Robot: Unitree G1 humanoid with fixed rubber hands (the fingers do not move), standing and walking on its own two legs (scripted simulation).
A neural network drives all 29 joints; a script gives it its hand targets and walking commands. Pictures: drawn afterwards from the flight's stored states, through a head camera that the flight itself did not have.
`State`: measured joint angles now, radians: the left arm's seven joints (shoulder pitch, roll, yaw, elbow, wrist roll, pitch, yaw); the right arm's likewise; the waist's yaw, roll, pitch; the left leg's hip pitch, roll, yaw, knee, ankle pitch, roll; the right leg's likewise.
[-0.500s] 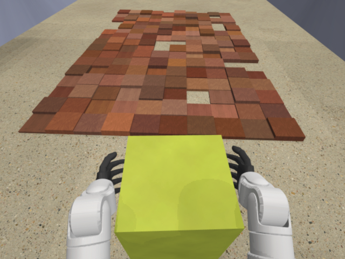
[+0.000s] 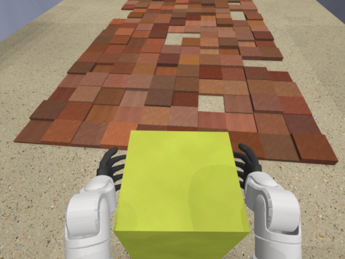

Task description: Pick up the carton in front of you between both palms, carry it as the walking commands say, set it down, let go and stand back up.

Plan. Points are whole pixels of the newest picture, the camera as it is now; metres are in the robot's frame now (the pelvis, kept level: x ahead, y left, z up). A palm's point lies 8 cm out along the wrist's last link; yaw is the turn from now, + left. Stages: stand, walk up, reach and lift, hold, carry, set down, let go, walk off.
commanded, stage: carry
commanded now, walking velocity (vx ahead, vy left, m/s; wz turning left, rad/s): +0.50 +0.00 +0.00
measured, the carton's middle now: (177, 199) +0.26 +0.01 +0.02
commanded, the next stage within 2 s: none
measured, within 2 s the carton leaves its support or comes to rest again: neither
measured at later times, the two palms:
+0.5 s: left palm (132, 84) +0.61 +0.16 +0.09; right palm (228, 83) +0.60 -0.14 +0.10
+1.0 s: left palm (155, 13) +1.05 +0.12 +0.16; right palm (224, 11) +1.05 -0.18 +0.16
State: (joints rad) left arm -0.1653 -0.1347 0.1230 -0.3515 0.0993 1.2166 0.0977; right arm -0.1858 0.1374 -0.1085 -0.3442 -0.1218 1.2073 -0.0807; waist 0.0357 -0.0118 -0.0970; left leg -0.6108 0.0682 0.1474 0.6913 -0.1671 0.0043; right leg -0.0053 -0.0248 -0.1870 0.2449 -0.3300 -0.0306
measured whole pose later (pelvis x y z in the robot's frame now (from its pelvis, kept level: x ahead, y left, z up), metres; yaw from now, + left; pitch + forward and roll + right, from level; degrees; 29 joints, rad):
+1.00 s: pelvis +0.66 -0.03 +0.00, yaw -2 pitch +6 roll +0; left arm -0.82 0.00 0.24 -0.03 0.04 1.33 0.15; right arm -0.85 -0.03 -0.26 -0.03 -0.06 1.33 -0.12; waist 0.04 0.02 0.03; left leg -0.71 0.07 0.07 0.81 -0.16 0.05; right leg -0.18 0.00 -0.18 0.42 -0.34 -0.06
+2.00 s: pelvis +1.35 -0.03 +0.05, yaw -2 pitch +5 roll -1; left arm -0.86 0.00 0.28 0.14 0.08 1.35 0.13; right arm -0.83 0.00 -0.29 0.12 -0.08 1.31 -0.11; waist -0.07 0.02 0.01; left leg -0.35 -0.03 0.10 0.42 -0.18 0.10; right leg -0.51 0.00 -0.01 1.00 -0.37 -0.01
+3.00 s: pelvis +1.98 -0.13 +0.05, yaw -3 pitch +5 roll +0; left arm -0.62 -0.03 0.22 0.05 0.08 1.20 0.12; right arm -0.64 0.01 -0.19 0.08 -0.02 1.16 -0.15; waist -0.11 0.01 0.01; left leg -0.32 -0.03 0.12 0.46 -0.24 0.09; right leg -0.64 -0.03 0.00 0.92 -0.36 -0.01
